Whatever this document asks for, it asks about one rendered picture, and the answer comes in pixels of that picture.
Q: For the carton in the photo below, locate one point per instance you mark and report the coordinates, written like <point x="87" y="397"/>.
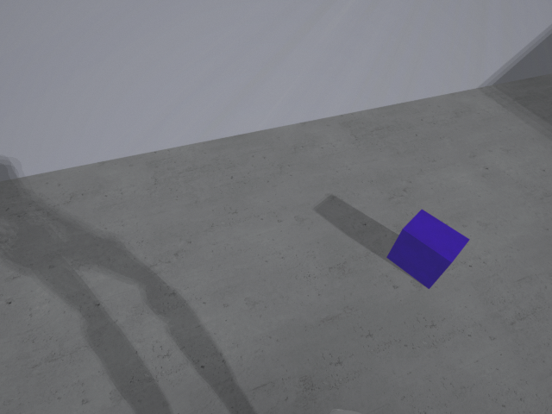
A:
<point x="426" y="247"/>

